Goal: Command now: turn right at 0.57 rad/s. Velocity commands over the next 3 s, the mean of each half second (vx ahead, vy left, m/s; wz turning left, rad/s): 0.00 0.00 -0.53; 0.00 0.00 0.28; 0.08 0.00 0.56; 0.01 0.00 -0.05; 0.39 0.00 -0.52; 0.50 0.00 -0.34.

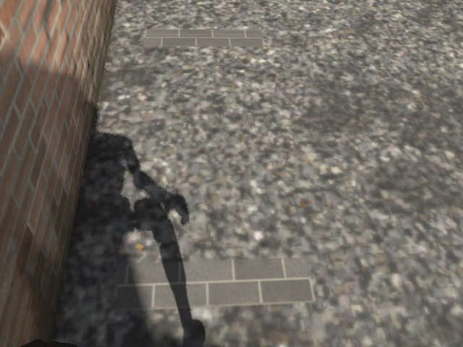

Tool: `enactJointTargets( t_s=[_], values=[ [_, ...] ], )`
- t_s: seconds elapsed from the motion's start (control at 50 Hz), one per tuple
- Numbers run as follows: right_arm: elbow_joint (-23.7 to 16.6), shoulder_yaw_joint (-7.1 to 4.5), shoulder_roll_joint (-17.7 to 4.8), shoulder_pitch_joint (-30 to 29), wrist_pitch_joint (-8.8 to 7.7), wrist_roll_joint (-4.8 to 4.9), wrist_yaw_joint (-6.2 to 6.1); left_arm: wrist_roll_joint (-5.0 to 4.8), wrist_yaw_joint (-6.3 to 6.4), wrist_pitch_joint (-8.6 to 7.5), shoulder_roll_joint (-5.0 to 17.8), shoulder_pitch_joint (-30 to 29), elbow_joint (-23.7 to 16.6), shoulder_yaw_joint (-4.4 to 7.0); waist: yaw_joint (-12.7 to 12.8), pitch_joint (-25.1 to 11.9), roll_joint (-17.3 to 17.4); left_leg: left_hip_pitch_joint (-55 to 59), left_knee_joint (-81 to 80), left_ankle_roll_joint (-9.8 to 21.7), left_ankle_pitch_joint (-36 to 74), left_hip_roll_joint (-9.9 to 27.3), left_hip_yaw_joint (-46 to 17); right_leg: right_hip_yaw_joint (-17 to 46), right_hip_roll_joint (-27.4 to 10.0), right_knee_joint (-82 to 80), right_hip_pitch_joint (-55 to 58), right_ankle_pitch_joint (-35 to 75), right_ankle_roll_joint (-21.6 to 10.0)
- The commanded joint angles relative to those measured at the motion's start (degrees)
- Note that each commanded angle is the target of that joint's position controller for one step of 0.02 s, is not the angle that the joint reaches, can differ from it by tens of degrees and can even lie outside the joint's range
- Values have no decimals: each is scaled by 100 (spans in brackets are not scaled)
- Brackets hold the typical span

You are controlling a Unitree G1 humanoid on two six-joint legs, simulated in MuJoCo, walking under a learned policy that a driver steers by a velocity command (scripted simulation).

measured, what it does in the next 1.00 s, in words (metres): goes down: right foot, then left foot 0.21 m lower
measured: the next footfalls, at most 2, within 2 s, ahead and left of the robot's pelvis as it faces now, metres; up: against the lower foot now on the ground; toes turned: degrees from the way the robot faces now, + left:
right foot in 0.16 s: +0.04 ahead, -0.13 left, +0.00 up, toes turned -13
left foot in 0.78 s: +0.26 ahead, +0.16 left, -0.21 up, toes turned -22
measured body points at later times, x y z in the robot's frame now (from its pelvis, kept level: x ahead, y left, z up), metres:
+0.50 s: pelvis +0.03 -0.01 -0.04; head +0.05 -0.02 +0.41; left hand +0.08 +0.22 -0.18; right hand +0.14 -0.28 -0.15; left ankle +0.13 +0.14 -0.66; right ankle +0.00 -0.12 -0.70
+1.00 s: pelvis +0.03 +0.03 -0.15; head +0.06 +0.03 +0.29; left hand +0.25 +0.22 -0.24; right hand +0.00 -0.20 -0.29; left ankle +0.19 +0.17 -0.85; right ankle -0.01 -0.03 -0.70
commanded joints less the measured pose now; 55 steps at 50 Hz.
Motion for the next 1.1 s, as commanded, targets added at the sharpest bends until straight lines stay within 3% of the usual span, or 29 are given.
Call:
enactJointTargets(
  t_s=[0.02,0.14,0.18,0.2,0.24,0.26,0.32,0.36,0.48,0.5,0.52,0.58,0.6,0.62,0.68,0.7,0.72,0.74,0.78,0.8,0.82,0.86,0.92,0.94,0.96,0.98,1.02,1.06,1.1],
  values=[
    [-596,-201,-762,-1260,-269,-131,-37,165,-294,88,-115,930,-154,-82,885,-137,554,-1267,-1304,861,3096,1057,-706,-474,-261,1236,1034,1559,-106],
    [-415,-227,-1387,-579,-370,-202,-239,143,-201,20,-58,539,-305,127,505,-151,1243,-260,-36,15,3538,1400,-297,-1550,-16,-1675,2062,1612,-401],
    [-922,-434,-2033,-1379,-331,-251,94,68,75,-57,651,1785,104,478,1317,-579,319,-806,1783,-128,2306,949,237,-1810,587,-3148,4042,2354,-859],
    [-1669,-361,-1329,-1726,-277,-251,176,119,281,-105,1321,2480,362,593,1308,-1388,-1172,-2376,3394,-531,-1701,-282,154,1051,-539,-4241,5731,4784,-2069],
    [-1567,-134,-712,-1494,-66,123,54,-221,-86,-466,909,2961,561,395,1332,-757,464,-4184,3697,-745,-1396,-300,-1672,3130,-2156,-4083,6381,5629,-2612],
    [-1641,-64,-691,-1311,26,143,21,-304,-262,-580,824,2213,468,294,939,-346,-166,-4688,3432,-748,-980,-88,-2086,4109,-2550,-4269,5417,4328,-2839],
    [-583,162,-637,77,357,-152,-102,-133,-426,-268,305,292,127,23,-270,16,391,-1590,4012,-802,1187,142,-1320,2509,-1692,-4389,1118,3618,-2410],
    [-628,198,-758,-207,447,-444,173,-69,-208,-171,-199,560,132,-235,107,-162,296,-1605,3810,-760,2861,-40,-1266,1909,-1006,-3674,820,1713,-2068],
    [-558,360,-533,-843,356,-468,393,-160,13,-408,-106,2446,1381,-495,907,451,-408,-2712,2565,-709,2959,255,-1358,2324,-1287,-2967,2112,-190,-1689],
    [-665,-58,-662,-2247,591,1487,-6,-1190,41,9,-296,1144,897,-45,712,-408,-37,-1564,1878,-836,2278,-200,-919,2022,-516,-3343,2420,1069,-1668],
    [-562,-25,-666,-1959,738,1690,-45,-1260,32,230,-185,446,649,-36,393,-269,98,-652,603,-863,3283,-331,-673,1326,-498,-3291,1710,687,-1541],
    [6,-360,-668,-976,794,1121,146,-1107,287,490,-625,882,869,-118,510,329,-1433,911,-2270,-452,4973,149,-1074,643,-589,-3232,1468,-593,-1529],
    [129,-400,-619,-915,835,1051,194,-1054,358,481,-773,1007,916,-191,558,768,-1146,706,-2514,-394,4853,207,-1015,765,-778,-3150,1370,-741,-1535],
    [335,267,61,-98,652,-754,428,204,-63,227,274,2312,1797,-255,345,1793,879,1525,-2562,-309,4668,579,-1076,2108,-1692,-2173,74,-2929,-776],
    [1003,22,-319,2240,335,-183,450,-162,-662,0,-570,1018,1663,-532,-827,416,938,4025,-3080,-549,4535,174,-441,-312,-403,871,-222,-2859,23],
    [827,47,-424,1630,201,-135,473,-350,-845,-80,-900,920,1313,-641,-460,564,1155,3069,-2813,-579,3504,231,-869,-850,-95,1511,-308,-2827,156],
    [272,-145,-1571,973,130,77,301,-323,-518,-112,-109,1479,946,-145,324,683,2236,1968,-2608,182,3817,356,-2122,-1130,-23,2555,-458,-3106,-5],
    [-45,-225,-1886,411,12,235,226,-142,-272,-116,-42,995,91,-166,495,663,2667,879,-3669,1112,-127,1338,-4502,-734,185,2498,-895,-2980,144],
    [549,-230,-859,2235,84,-262,-45,-13,-56,-123,-70,754,274,-108,11,361,1283,1505,-1779,493,1239,-178,-548,-1131,-28,3177,-780,-4412,-753],
    [432,-99,-923,2235,73,-15,-110,-257,34,-30,-106,736,-3,95,363,346,2091,324,-2931,897,-191,322,-2754,-1303,202,4519,-691,-3749,-623],
    [99,22,-1408,1635,-109,243,-33,-230,-42,-14,-730,775,-504,-255,335,145,3004,-603,-4058,1825,-2550,1867,-6262,-360,290,5220,-744,-3035,-375],
    [-335,-104,-1576,619,-146,498,-141,-322,-34,25,-316,1055,-708,-314,826,204,1292,-991,-3932,1410,-888,1602,-4659,-733,234,3342,115,-3753,-217],
    [-350,-5,-1161,1088,-112,-2,-372,-553,5,408,-234,723,-1422,-326,742,-129,669,-1656,-4196,1160,-501,703,-3230,-1300,784,-242,1827,-4055,-1095],
    [-802,-5,-985,484,64,-343,-206,-523,7,365,15,1375,-971,-206,1123,-91,-619,-3216,-2527,571,-162,-328,-1706,653,264,-1676,3267,-4303,-2185],
    [-1146,309,-219,-246,238,-686,-55,-314,239,220,399,3095,-31,-31,1772,-98,-1412,-5515,885,-330,241,-834,-1362,5069,-1741,-2807,4613,-3097,-3877],
    [-1075,684,461,-913,19,-240,-128,-79,311,294,-159,3785,-207,-203,2410,-303,95,-6941,780,-437,746,-835,-3593,6944,-2264,-3401,5447,-1380,-3819],
    [-1197,653,500,-1402,-53,60,-339,139,105,332,-77,2511,-184,-145,1919,-10,381,-7336,759,-564,1363,-999,-3725,5945,-1992,-3287,5117,199,-3335],
    [-764,466,-266,67,183,-328,-173,39,-10,105,123,935,-196,-188,368,-275,-12,-4665,2970,-591,2400,-1204,-1674,2765,-1357,-2816,2138,1147,-2870],
    [-365,171,-733,771,499,-500,78,-18,14,8,-87,-361,-518,-230,-340,-228,67,-2668,4777,-467,3163,-1289,-802,1196,-1165,-2986,-410,25,-2102]
  ],
)
Over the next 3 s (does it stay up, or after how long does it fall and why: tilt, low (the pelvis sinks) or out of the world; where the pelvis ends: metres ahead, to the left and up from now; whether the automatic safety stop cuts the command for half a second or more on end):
stays up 0.33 0.09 -0.26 its command is cut before an obstacle after 1.5 s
